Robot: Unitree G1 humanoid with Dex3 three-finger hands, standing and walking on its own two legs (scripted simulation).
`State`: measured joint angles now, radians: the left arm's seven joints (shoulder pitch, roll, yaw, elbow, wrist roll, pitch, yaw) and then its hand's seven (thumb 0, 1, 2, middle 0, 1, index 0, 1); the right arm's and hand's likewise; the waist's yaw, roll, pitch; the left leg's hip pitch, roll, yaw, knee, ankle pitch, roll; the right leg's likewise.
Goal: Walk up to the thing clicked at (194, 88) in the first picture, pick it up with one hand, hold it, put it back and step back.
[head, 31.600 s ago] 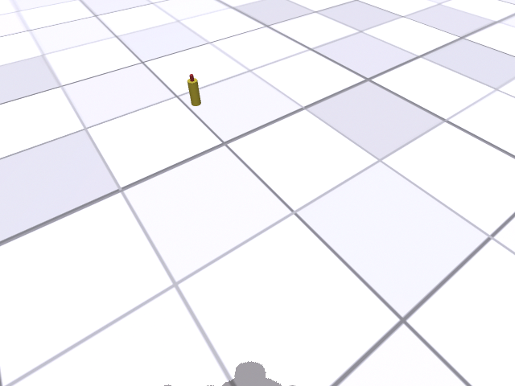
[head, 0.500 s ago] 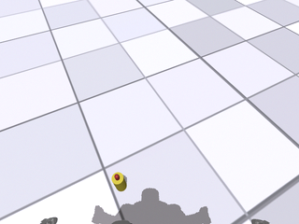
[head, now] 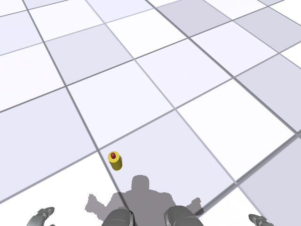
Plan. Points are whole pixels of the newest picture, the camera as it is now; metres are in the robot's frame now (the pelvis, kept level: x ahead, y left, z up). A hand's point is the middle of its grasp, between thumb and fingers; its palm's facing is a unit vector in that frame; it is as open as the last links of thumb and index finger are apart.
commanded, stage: step back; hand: left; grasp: from the side
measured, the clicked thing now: (115, 160) +0.47 +0.20 -0.65
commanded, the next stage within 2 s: none
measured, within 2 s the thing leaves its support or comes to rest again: neither
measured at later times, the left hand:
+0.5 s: hand out of the picture -0.01 +0.27 -0.15, palm faces +0.05 -0.92 -0.39, open 7.4 cm
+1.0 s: hand out of the picture -0.23 +0.22 -0.13, palm faces -0.01 -0.91 -0.42, open 7.4 cm
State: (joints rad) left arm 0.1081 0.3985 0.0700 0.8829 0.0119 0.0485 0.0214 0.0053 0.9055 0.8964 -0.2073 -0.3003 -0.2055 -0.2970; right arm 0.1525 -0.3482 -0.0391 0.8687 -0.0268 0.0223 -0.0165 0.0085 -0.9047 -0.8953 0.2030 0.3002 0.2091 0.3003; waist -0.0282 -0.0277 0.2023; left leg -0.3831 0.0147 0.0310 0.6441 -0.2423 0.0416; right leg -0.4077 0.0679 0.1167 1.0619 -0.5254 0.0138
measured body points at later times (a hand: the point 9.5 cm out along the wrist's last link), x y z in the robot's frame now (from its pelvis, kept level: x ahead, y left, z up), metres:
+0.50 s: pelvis -0.13 -0.01 -0.01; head -0.07 +0.01 +0.44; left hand -0.02 +0.31 -0.12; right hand -0.02 -0.32 -0.12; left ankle -0.13 +0.10 -0.72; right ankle -0.06 -0.14 -0.71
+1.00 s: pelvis -0.30 -0.04 +0.00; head -0.26 -0.06 +0.45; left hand -0.23 +0.27 -0.11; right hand -0.19 -0.37 -0.12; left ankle -0.25 +0.10 -0.65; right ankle -0.28 -0.17 -0.72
